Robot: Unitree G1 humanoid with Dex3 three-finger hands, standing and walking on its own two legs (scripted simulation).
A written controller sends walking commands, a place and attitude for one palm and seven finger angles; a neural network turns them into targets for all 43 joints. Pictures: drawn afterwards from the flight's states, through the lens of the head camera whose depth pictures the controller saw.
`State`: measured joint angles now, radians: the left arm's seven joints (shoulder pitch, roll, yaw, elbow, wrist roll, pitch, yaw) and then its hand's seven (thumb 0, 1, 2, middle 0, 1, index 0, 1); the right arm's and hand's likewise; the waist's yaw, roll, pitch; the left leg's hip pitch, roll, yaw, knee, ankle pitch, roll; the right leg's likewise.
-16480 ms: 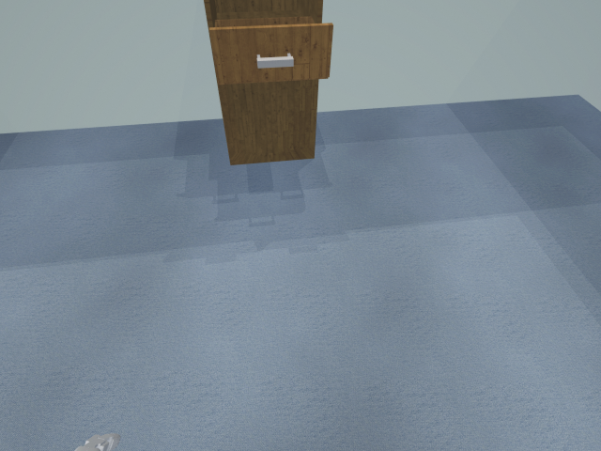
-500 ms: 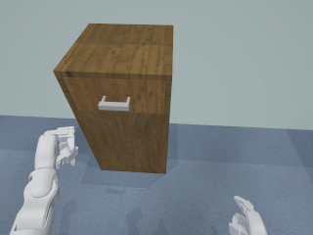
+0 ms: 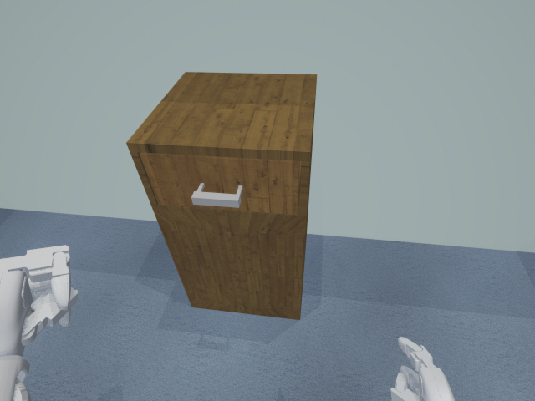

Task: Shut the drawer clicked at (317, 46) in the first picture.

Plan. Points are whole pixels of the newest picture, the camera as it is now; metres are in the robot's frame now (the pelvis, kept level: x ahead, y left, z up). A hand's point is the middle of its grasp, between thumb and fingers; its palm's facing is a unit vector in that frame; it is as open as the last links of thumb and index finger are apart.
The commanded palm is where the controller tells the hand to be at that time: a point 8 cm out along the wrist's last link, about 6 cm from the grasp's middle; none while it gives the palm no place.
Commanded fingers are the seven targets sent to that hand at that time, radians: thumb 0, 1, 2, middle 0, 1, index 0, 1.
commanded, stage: draw the hand back to the body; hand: left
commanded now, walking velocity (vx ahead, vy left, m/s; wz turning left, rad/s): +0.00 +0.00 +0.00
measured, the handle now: (218, 193) +0.61 +0.22 -0.08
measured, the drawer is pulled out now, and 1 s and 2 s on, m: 0.00 0.00 0.00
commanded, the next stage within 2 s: step back with the hand held close in 0.10 s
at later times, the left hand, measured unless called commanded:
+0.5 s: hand (76, 298) +0.18 +0.25 +0.15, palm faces +0.31 -0.82 -0.48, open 3.3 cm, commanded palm +0.11 +0.29 +0.18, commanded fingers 0.00 0.90 0.90 -1.40 -1.60 -1.40 -1.60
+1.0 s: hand (23, 363) +0.10 +0.26 +0.16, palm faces +0.38 -0.81 -0.45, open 3.3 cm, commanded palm +0.04 +0.30 +0.18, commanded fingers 0.00 0.90 0.90 -1.40 -1.60 -1.40 -1.60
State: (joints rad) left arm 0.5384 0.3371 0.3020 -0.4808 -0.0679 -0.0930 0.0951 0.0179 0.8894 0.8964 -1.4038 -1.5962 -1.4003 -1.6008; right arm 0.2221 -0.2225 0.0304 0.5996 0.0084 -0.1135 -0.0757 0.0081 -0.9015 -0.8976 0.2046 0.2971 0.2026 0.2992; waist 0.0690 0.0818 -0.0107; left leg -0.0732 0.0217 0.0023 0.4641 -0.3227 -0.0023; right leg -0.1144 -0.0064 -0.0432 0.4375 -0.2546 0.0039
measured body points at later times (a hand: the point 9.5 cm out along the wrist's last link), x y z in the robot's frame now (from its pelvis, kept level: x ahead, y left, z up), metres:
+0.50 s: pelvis -0.02 +0.01 +0.00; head -0.01 +0.00 +0.45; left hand +0.16 +0.29 +0.18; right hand +0.14 -0.24 -0.08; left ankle -0.04 +0.12 -0.74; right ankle -0.01 -0.12 -0.74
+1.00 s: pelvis -0.09 +0.02 -0.01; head -0.08 +0.03 +0.44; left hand +0.08 +0.30 +0.18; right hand +0.08 -0.22 -0.08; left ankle -0.04 +0.12 -0.74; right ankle -0.01 -0.12 -0.74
